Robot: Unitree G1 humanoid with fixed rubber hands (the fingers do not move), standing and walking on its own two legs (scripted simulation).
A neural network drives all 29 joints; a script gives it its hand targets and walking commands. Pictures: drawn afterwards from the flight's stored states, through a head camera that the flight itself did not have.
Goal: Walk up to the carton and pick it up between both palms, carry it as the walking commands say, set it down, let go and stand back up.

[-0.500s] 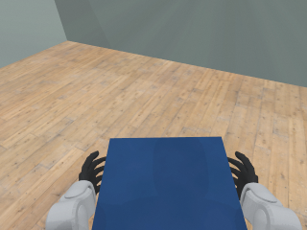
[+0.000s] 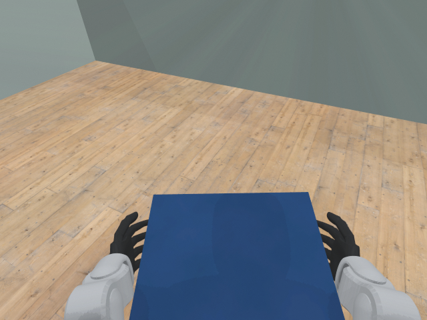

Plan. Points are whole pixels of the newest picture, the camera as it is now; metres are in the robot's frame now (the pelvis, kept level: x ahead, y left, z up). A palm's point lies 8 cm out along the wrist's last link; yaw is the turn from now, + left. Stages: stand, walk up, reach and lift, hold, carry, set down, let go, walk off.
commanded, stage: carry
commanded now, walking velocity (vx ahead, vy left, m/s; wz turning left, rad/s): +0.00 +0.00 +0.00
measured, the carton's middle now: (231, 277) +0.23 +0.00 +0.03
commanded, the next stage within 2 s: hold in 1.56 s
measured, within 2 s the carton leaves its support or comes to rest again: neither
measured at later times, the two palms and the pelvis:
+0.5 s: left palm (112, 284) +0.18 +0.18 +0.10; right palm (351, 286) +0.19 -0.17 +0.10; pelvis -0.04 +0.00 +0.00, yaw +0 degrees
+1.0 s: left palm (116, 288) +0.18 +0.17 +0.10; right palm (357, 291) +0.18 -0.17 +0.10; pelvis -0.05 +0.00 +0.00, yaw +1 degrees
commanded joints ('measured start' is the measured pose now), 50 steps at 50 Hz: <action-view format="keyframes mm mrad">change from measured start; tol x2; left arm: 1 -378 -636 -743 -115 -258 8 -79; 50 -393 -658 -728 -113 -249 -1 -70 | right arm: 1 -363 622 709 -70 221 12 73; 50 -381 634 704 -80 223 9 72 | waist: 1 0 12 -86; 14 -2 16 -57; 50 -9 17 -71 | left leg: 1 121 129 -159 -79 322 26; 11 101 128 -172 -128 193 23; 20 94 126 -178 -150 135 19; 50 90 120 -171 -129 181 13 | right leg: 1 -42 -121 114 -94 302 8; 9 -76 -117 114 -126 185 6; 18 -93 -114 114 -143 138 2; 30 -94 -113 116 -149 134 -5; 50 -79 -111 123 -145 184 -16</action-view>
